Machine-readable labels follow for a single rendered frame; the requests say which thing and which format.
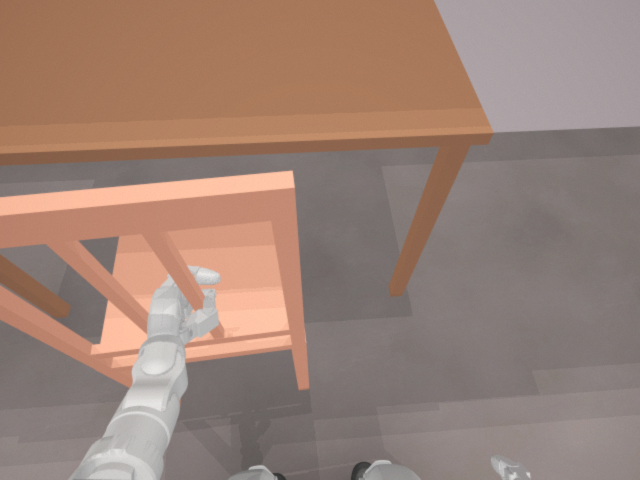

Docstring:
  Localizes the robot shin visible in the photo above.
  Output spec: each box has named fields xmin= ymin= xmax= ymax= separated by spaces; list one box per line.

xmin=248 ymin=465 xmax=274 ymax=477
xmin=365 ymin=460 xmax=391 ymax=473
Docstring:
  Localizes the table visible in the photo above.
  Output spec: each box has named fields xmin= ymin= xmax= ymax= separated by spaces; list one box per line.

xmin=0 ymin=0 xmax=494 ymax=318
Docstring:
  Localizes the robot left shin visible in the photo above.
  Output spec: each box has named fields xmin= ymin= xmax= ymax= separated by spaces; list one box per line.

xmin=248 ymin=465 xmax=274 ymax=477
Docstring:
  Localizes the robot right shin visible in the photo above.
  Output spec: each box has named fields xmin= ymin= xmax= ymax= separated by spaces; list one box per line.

xmin=365 ymin=460 xmax=391 ymax=473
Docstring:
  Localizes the robot right hand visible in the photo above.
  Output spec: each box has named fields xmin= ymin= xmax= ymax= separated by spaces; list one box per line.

xmin=491 ymin=455 xmax=531 ymax=480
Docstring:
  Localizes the chair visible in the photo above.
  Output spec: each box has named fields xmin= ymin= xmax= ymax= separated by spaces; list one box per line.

xmin=0 ymin=171 xmax=309 ymax=403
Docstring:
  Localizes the left robot forearm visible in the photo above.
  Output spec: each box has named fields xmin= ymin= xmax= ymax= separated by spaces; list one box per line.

xmin=68 ymin=335 xmax=188 ymax=480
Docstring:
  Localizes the robot left hand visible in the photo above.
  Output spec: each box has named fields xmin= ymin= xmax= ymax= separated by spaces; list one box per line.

xmin=147 ymin=265 xmax=221 ymax=345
